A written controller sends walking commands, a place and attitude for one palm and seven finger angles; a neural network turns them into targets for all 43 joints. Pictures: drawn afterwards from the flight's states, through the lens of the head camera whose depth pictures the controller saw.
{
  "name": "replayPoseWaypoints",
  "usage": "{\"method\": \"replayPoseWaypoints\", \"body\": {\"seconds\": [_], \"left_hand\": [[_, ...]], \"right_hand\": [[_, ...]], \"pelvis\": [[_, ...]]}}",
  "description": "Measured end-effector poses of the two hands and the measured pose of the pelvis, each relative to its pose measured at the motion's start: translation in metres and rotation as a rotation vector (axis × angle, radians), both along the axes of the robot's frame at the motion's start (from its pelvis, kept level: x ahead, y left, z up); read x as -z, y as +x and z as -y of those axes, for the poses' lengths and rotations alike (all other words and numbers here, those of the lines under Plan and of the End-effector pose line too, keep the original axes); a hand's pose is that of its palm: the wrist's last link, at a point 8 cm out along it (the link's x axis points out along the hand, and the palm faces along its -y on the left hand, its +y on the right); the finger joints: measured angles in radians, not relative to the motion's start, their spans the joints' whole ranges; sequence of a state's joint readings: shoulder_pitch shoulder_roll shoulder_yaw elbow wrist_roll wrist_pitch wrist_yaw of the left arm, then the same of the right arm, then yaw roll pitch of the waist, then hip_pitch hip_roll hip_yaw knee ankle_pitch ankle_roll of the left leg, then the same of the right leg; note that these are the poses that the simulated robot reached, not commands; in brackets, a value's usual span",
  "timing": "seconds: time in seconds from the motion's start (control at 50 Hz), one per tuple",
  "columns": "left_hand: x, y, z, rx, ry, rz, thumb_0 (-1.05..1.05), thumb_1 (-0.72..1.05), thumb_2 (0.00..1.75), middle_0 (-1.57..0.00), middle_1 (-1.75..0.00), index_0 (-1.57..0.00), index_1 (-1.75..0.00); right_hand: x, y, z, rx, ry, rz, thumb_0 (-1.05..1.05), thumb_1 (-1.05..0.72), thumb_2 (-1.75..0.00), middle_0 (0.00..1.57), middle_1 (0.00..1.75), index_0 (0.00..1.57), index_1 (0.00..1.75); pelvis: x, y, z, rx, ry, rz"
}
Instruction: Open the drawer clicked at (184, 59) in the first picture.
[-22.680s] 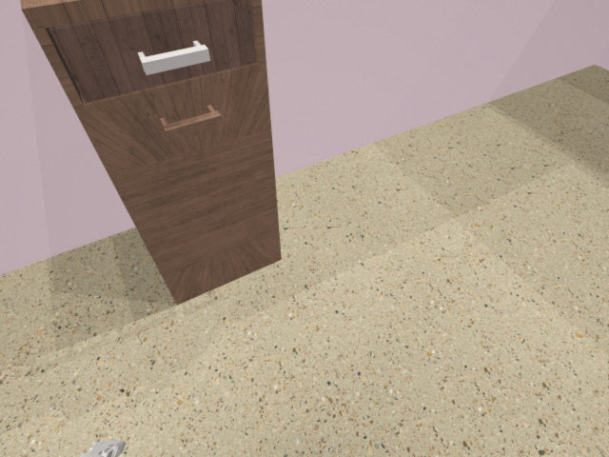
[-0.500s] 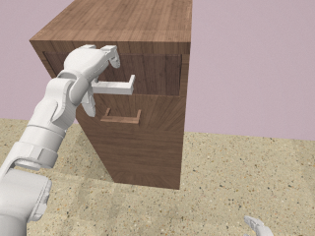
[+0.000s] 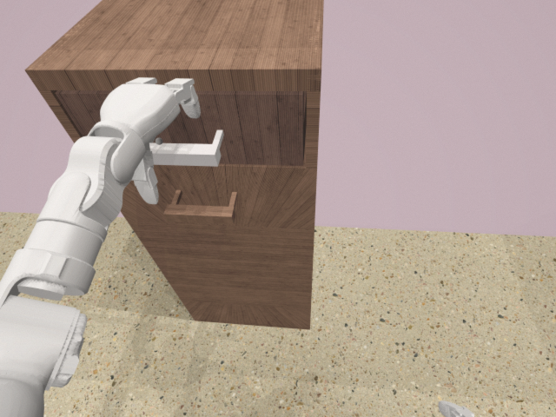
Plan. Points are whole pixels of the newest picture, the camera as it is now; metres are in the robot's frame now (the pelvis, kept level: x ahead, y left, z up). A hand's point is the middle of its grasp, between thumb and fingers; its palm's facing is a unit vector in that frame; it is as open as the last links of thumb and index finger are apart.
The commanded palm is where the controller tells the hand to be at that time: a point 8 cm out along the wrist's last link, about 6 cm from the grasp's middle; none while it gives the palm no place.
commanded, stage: re-aim the fingers above the handle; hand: left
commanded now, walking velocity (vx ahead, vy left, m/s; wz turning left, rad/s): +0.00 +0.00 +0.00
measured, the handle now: (181, 144) +0.49 +0.19 +0.13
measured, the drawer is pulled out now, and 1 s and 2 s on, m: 0.00 0.00 0.00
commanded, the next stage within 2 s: lower the fingers behind the handle in 1.10 s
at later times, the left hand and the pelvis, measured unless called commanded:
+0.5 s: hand (152, 153) +0.40 +0.19 +0.18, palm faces +0.07 -0.03 -1.00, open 13.8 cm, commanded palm +0.39 +0.22 +0.25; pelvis +0.00 +0.00 +0.00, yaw +1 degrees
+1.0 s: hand (130, 131) +0.42 +0.21 +0.21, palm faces +0.14 -0.07 -0.99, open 13.8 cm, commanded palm +0.39 +0.22 +0.25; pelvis +0.00 +0.00 +0.00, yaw +0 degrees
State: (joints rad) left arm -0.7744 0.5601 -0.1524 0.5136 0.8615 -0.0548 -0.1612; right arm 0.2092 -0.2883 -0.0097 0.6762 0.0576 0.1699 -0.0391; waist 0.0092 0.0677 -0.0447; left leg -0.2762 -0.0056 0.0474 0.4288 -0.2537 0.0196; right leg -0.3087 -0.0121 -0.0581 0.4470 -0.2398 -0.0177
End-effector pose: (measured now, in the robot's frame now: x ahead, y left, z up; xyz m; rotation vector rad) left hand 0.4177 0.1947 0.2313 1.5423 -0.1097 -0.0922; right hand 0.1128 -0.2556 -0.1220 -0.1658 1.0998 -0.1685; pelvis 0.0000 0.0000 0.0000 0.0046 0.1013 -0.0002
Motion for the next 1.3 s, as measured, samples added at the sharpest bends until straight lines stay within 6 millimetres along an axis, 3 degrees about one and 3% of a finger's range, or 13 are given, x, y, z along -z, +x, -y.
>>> {"method": "replayPoseWaypoints", "body": {"seconds": [0.16,0.26,0.38,0.48,0.6,0.68,0.74,0.8,0.9,1.02,1.12,1.22,1.3], "left_hand": [[-0.019,-0.001,-0.018,-0.099,-0.009,0.055,0.0,-0.48,0.31,-0.32,-1.2,-0.32,-1.2],[-0.003,-0.02,-0.027,-0.133,0.007,-0.014,0.0,-0.48,0.31,-0.32,-1.2,-0.32,-1.2],[0.017,-0.043,-0.007,-0.013,0.011,-0.052,0.0,-0.49,0.3,-0.32,-1.2,-0.32,-1.2],[0.001,-0.04,0.005,0.051,0.002,0.038,0.0,-0.49,0.3,-0.33,-1.2,-0.33,-1.2],[-0.03,-0.018,-0.025,-0.137,-0.011,0.095,0.0,-0.49,0.3,-0.32,-1.2,-0.33,-1.2],[-0.025,-0.015,-0.039,-0.235,0.029,0.012,0.0,-0.49,0.3,-0.32,-1.2,-0.32,-1.2],[-0.004,-0.019,-0.032,-0.193,0.048,-0.086,0.0,-0.49,0.31,-0.32,-1.2,-0.32,-1.2],[0.02,-0.027,-0.008,-0.049,0.032,-0.154,-0.01,-0.49,0.31,-0.32,-1.2,-0.32,-1.2],[0.004,-0.036,0.005,0.104,-0.013,-0.005,0.0,-0.48,0.31,-0.32,-1.2,-0.31,-1.2],[-0.03,-0.022,-0.033,-0.088,-0.04,0.135,0.0,-0.49,0.3,-0.32,-1.2,-0.32,-1.2],[-0.019,-0.023,-0.056,-0.257,0.027,0.022,0.0,-0.48,0.31,-0.31,-1.2,-0.31,-1.2],[0.021,-0.037,-0.018,-0.082,0.035,-0.137,-0.01,-0.48,0.31,-0.32,-1.2,-0.32,-1.2],[0.014,-0.045,0.008,0.094,-0.005,-0.045,0.0,-0.48,0.31,-0.32,-1.2,-0.3,-1.2]], "right_hand": [[-0.001,0.014,-0.006,-0.003,0.039,0.035,0.01,-0.91,-0.9,0.2,0.3,0.2,0.3],[-0.005,0.031,-0.012,-0.034,0.06,0.061,0.01,-0.91,-0.9,0.2,0.3,0.2,0.3],[-0.013,0.057,-0.02,-0.096,0.042,0.121,0.01,-0.91,-0.9,0.2,0.3,0.2,0.3],[-0.017,0.069,-0.028,-0.12,0.041,0.17,0.01,-0.91,-0.9,0.2,0.3,0.2,0.3],[-0.013,0.059,-0.031,-0.104,0.07,0.145,0.01,-0.91,-0.9,0.2,0.3,0.2,0.3],[-0.007,0.042,-0.026,-0.079,0.078,0.095,0.01,-0.91,-0.9,0.2,0.3,0.2,0.3],[-0.004,0.031,-0.02,-0.067,0.062,0.061,0.01,-0.91,-0.9,0.2,0.3,0.2,0.3],[-0.004,0.024,-0.013,-0.06,0.031,0.045,0.01,-0.91,-0.9,0.2,0.3,0.2,0.3],[-0.006,0.019,-0.008,-0.05,-0.005,0.051,0.01,-0.91,-0.9,0.2,0.3,0.2,0.3],[-0.003,0.018,-0.012,-0.053,0.028,0.038,0.01,-0.91,-0.9,0.19,0.3,0.2,0.3],[-0.002,0.021,-0.018,-0.053,0.065,0.039,0.01,-0.91,-0.9,0.2,0.3,0.2,0.3],[-0.008,0.032,-0.023,-0.075,0.045,0.079,0.01,-0.91,-0.9,0.2,0.3,0.2,0.3],[-0.014,0.043,-0.026,-0.087,0.021,0.129,0.01,-0.91,-0.9,0.2,0.3,0.2,0.3]], "pelvis": [[-0.001,0.004,-0.001,0.016,0.003,-0.004],[-0.001,0.006,-0.001,0.009,0.003,0.013],[-0.001,0.004,-0.001,-0.018,0.0,0.031],[0.0,0.001,0.0,-0.023,-0.001,0.029],[-0.001,-0.001,0.001,-0.011,0.002,0.018],[-0.001,0.0,0.001,-0.008,0.003,0.016],[-0.001,0.001,0.0,-0.013,0.003,0.021],[-0.001,0.001,-0.001,-0.015,0.003,0.028],[-0.001,0.001,-0.002,-0.012,-0.001,0.029],[-0.001,-0.002,-0.003,-0.001,-0.001,0.013],[-0.001,-0.003,-0.004,-0.002,-0.001,0.009],[-0.001,-0.003,-0.006,-0.022,0.001,0.028],[-0.001,-0.004,-0.007,-0.022,-0.001,0.037]]}}
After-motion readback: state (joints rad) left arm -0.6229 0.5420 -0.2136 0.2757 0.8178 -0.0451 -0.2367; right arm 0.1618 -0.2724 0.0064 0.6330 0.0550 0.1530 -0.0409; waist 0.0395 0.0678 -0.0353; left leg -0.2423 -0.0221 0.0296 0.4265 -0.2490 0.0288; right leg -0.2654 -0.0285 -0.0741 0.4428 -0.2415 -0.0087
